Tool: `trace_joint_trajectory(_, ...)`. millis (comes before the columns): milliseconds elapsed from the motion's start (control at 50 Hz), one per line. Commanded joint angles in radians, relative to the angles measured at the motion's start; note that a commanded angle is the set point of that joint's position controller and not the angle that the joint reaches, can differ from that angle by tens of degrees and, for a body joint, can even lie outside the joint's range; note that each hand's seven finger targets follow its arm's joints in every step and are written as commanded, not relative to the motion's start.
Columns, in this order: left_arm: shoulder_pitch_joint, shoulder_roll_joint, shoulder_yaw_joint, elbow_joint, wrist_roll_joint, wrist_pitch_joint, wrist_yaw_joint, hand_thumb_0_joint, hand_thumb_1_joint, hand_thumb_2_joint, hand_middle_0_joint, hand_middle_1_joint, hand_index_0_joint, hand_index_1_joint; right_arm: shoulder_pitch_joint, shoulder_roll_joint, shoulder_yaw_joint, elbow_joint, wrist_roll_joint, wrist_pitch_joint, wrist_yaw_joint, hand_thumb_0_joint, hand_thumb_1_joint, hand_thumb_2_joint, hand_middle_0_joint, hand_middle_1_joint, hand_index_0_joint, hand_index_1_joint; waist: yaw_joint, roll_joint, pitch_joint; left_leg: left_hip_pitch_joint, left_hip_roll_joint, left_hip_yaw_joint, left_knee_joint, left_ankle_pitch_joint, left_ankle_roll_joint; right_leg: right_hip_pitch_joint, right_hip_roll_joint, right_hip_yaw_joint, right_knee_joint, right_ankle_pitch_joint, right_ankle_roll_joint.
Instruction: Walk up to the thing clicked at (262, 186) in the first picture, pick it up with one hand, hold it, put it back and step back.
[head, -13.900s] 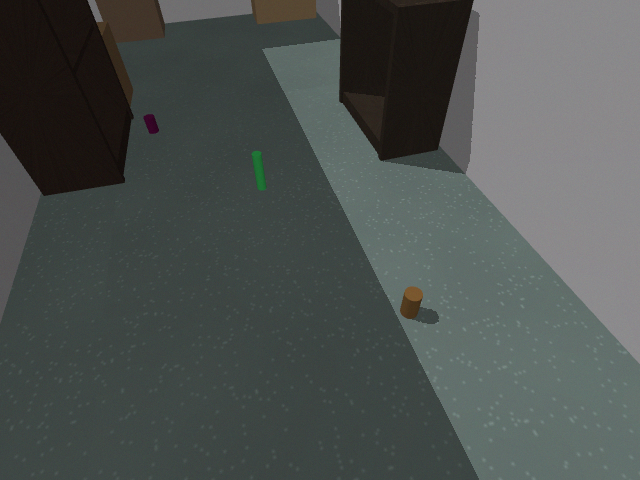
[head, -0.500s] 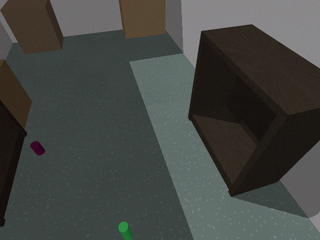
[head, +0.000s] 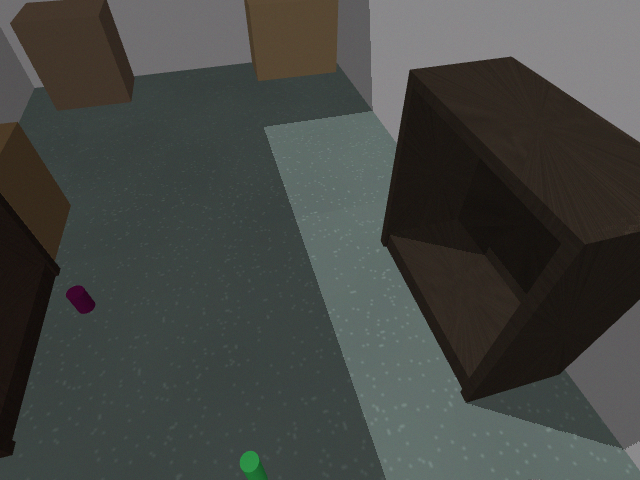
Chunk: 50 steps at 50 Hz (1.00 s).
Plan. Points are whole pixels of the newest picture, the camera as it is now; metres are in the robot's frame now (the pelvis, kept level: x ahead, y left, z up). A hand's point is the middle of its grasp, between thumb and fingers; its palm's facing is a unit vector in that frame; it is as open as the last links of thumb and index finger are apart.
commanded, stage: stand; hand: left
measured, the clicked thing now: (254, 471) +0.30 +0.19 -0.68
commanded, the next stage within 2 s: go down in 1.76 s
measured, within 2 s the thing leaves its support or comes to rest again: neither
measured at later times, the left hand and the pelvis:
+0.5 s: hand out of the picture +0.07 +0.24 -0.16, palm faces -0.02 -0.94 -0.34, open 7.4 cm; pelvis +0.00 -0.02 +0.00, yaw +0 degrees
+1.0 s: hand out of the picture +0.08 +0.23 -0.15, palm faces -0.01 -0.94 -0.34, open 7.4 cm; pelvis +0.01 -0.03 +0.00, yaw +1 degrees
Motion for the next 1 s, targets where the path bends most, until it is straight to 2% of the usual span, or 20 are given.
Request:
trace_joint_trajectory(0,-0.043,0.209,0.033,-0.060,0.003,-0.023,0.014,0.000,0.900,0.900,-0.200,-0.300,-0.200,-0.301,-0.056,-0.216,-0.040,-0.048,0.000,-0.015,-0.007,0.000,-0.900,-0.900,0.200,0.300,0.200,0.300,-0.013,0.021,-0.070,-0.013,0.128,-0.100,-0.072,0.076,0.009,0.017,-0.080,0.084,-0.061,0.044,-0.044)
trace_joint_trajectory(40,-0.044,0.218,0.035,-0.060,0.003,-0.024,0.014,0.000,0.900,0.900,-0.200,-0.300,-0.200,-0.301,-0.048,-0.213,-0.039,-0.045,-0.001,-0.014,-0.006,0.000,-0.900,-0.900,0.200,0.300,0.200,0.300,-0.017,0.012,-0.075,-0.015,0.127,-0.100,-0.078,0.061,0.007,0.018,-0.080,0.084,-0.061,0.028,-0.045)
trace_joint_trajectory(80,-0.043,0.216,0.036,-0.063,0.003,-0.024,0.015,0.000,0.900,0.900,-0.200,-0.300,-0.200,-0.301,-0.054,-0.216,-0.040,-0.047,0.001,-0.014,-0.007,0.000,-0.900,-0.900,0.200,0.300,0.200,0.300,-0.017,0.017,-0.097,-0.001,0.128,-0.096,-0.068,0.083,0.009,0.028,-0.085,0.084,-0.057,0.069,-0.047)
trace_joint_trajectory(100,-0.048,0.218,0.037,-0.066,0.001,-0.027,0.015,0.000,0.900,0.900,-0.200,-0.300,-0.200,-0.301,-0.049,-0.217,-0.038,-0.046,-0.001,-0.015,-0.007,0.000,-0.900,-0.900,0.200,0.300,0.200,0.300,-0.019,0.019,-0.117,0.009,0.130,-0.093,-0.059,0.126,0.012,0.050,-0.091,0.084,-0.049,0.121,-0.050)
trace_joint_trajectory(160,-0.039,0.216,0.037,-0.061,-0.001,-0.026,0.016,0.000,0.900,0.900,-0.200,-0.300,-0.200,-0.301,-0.042,-0.218,-0.038,-0.039,-0.001,-0.017,-0.009,0.000,-0.900,-0.900,0.200,0.300,0.200,0.300,-0.017,0.013,-0.122,0.011,0.133,-0.094,-0.060,0.155,0.010,0.059,-0.088,0.079,-0.044,0.143,-0.050)
trace_joint_trajectory(180,-0.036,0.214,0.037,-0.059,-0.001,-0.024,0.016,0.000,0.900,0.900,-0.200,-0.300,-0.200,-0.301,-0.048,-0.216,-0.038,-0.040,0.000,-0.017,-0.009,0.000,-0.900,-0.900,0.200,0.300,0.200,0.300,-0.014,0.007,-0.110,0.008,0.134,-0.098,-0.064,0.154,0.007,0.049,-0.084,0.074,-0.042,0.127,-0.050)
trace_joint_trajectory(240,-0.032,0.212,0.037,-0.055,0.000,-0.019,0.015,0.000,0.900,0.900,-0.200,-0.300,-0.200,-0.301,-0.041,-0.217,-0.034,-0.033,-0.002,-0.012,-0.008,0.000,-0.900,-0.900,0.200,0.300,0.200,0.300,-0.011,0.009,-0.062,-0.041,0.124,-0.101,-0.084,0.036,0.004,0.025,-0.079,0.080,-0.069,0.000,-0.047)
trace_joint_trajectory(260,-0.026,0.213,0.036,-0.055,0.003,-0.019,0.015,0.000,0.900,0.900,-0.200,-0.300,-0.200,-0.301,-0.045,-0.211,-0.035,-0.035,-0.001,-0.011,-0.006,0.000,-0.900,-0.900,0.200,0.300,0.200,0.300,-0.006,-0.012,-0.052,-0.032,0.125,-0.103,-0.081,0.044,0.006,0.006,-0.078,0.078,-0.074,-0.024,-0.047)
trace_joint_trajectory(300,-0.034,0.222,0.038,-0.060,0.004,-0.018,0.015,0.000,0.900,0.900,-0.200,-0.300,-0.200,-0.301,-0.030,-0.212,-0.035,-0.032,-0.003,-0.010,-0.006,0.000,-0.900,-0.900,0.200,0.300,0.200,0.300,-0.012,-0.018,-0.057,-0.022,0.126,-0.099,-0.072,0.045,0.006,-0.003,-0.081,0.087,-0.079,-0.044,-0.051)
trace_joint_trajectory(320,-0.031,0.217,0.038,-0.061,0.002,-0.019,0.015,0.000,0.900,0.900,-0.200,-0.300,-0.200,-0.301,-0.022,-0.220,-0.036,-0.029,-0.004,-0.012,-0.006,0.000,-0.900,-0.900,0.200,0.300,0.200,0.300,-0.012,0.004,-0.075,-0.017,0.129,-0.098,-0.070,0.057,0.008,0.014,-0.086,0.090,-0.074,-0.002,-0.052)
trace_joint_trajectory(400,-0.029,0.223,0.040,-0.062,0.002,-0.017,0.015,0.000,0.900,0.900,-0.200,-0.300,-0.200,-0.301,-0.018,-0.213,-0.034,-0.028,-0.004,-0.011,-0.006,0.000,-0.900,-0.900,0.200,0.300,0.200,0.300,-0.010,-0.009,-0.054,-0.034,0.122,-0.097,-0.072,0.026,0.003,-0.001,-0.081,0.094,-0.083,-0.060,-0.053)
trace_joint_trajectory(480,-0.034,0.222,0.042,-0.066,-0.001,-0.017,0.013,0.000,0.900,0.900,-0.200,-0.300,-0.200,-0.301,-0.010,-0.216,-0.033,-0.025,-0.005,-0.014,-0.008,0.000,-0.900,-0.900,0.200,0.300,0.200,0.300,-0.007,0.011,-0.077,-0.041,0.128,-0.100,-0.075,0.053,0.002,0.034,-0.082,0.089,-0.064,0.006,-0.057)
trace_joint_trajectory(500,-0.030,0.219,0.041,-0.068,-0.002,-0.018,0.012,0.000,0.900,0.900,-0.200,-0.300,-0.200,-0.301,-0.011,-0.222,-0.035,-0.027,-0.006,-0.015,-0.009,0.000,-0.900,-0.900,0.200,0.300,0.200,0.300,-0.006,0.026,-0.093,-0.024,0.130,-0.097,-0.071,0.081,0.003,0.040,-0.084,0.090,-0.060,0.050,-0.057)
trace_joint_trajectory(580,-0.043,0.218,0.042,-0.068,-0.002,-0.016,0.013,0.000,0.900,0.900,-0.200,-0.300,-0.200,-0.301,-0.003,-0.222,-0.033,-0.027,-0.005,-0.017,-0.012,0.000,-0.900,-0.900,0.200,0.300,0.200,0.300,-0.010,0.021,-0.096,-0.021,0.135,-0.096,-0.068,0.106,0.002,0.051,-0.084,0.087,-0.051,0.076,-0.058)
trace_joint_trajectory(700,-0.037,0.219,0.041,-0.068,-0.002,-0.015,0.012,0.000,0.900,0.900,-0.200,-0.300,-0.200,-0.301,0.009,-0.220,-0.029,-0.027,-0.004,-0.013,-0.011,0.000,-0.900,-0.900,0.200,0.300,0.200,0.300,-0.009,0.012,-0.076,-0.027,0.132,-0.096,-0.072,0.082,-0.001,0.038,-0.081,0.087,-0.067,0.038,-0.058)
trace_joint_trajectory(780,-0.048,0.224,0.042,-0.071,0.003,-0.013,0.013,0.000,0.900,0.900,-0.200,-0.300,-0.200,-0.301,0.014,-0.217,-0.029,-0.031,-0.007,-0.010,-0.010,0.000,-0.900,-0.900,0.200,0.300,0.200,0.300,-0.012,0.007,-0.055,-0.044,0.130,-0.097,-0.075,0.040,0.000,0.015,-0.075,0.087,-0.079,-0.043,-0.055)
trace_joint_trajectory(840,-0.041,0.220,0.041,-0.067,0.000,-0.013,0.011,0.000,0.900,0.900,-0.200,-0.300,-0.200,-0.301,0.015,-0.221,-0.028,-0.031,-0.005,-0.011,-0.010,0.000,-0.900,-0.900,0.200,0.300,0.200,0.300,-0.010,0.008,-0.048,-0.049,0.128,-0.096,-0.069,0.030,0.003,0.011,-0.078,0.095,-0.089,-0.045,-0.055)
trace_joint_trajectory(880,-0.050,0.228,0.043,-0.074,0.000,-0.016,0.011,0.000,0.900,0.900,-0.200,-0.300,-0.200,-0.301,0.027,-0.214,-0.028,-0.036,-0.007,-0.014,-0.010,0.000,-0.900,-0.900,0.200,0.300,0.200,0.300,-0.016,-0.001,-0.082,-0.026,0.133,-0.094,-0.066,0.075,0.002,0.032,-0.081,0.092,-0.073,0.018,-0.059)
trace_joint_trajectory(980,-0.041,0.215,0.039,-0.071,-0.001,-0.014,0.010,0.000,0.900,0.900,-0.200,-0.300,-0.200,-0.301,0.014,-0.220,-0.027,-0.036,-0.005,-0.014,-0.012,0.000,-0.900,-0.900,0.200,0.300,0.200,0.300,-0.008,0.018,-0.072,-0.028,0.136,-0.097,-0.065,0.091,-0.002,0.036,-0.077,0.083,-0.066,0.036,-0.058)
